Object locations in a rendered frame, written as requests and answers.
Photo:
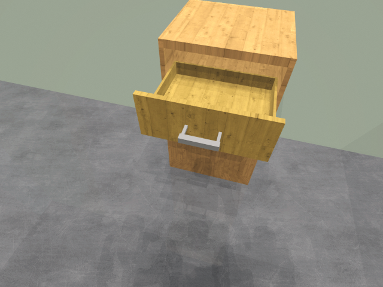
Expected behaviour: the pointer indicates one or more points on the handle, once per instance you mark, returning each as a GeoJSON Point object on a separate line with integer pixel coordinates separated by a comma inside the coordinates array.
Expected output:
{"type": "Point", "coordinates": [199, 142]}

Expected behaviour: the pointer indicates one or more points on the drawer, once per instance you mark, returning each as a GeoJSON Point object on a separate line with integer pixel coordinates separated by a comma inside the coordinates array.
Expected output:
{"type": "Point", "coordinates": [210, 100]}

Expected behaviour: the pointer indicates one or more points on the cabinet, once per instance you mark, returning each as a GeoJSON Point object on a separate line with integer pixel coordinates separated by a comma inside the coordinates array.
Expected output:
{"type": "Point", "coordinates": [237, 37]}

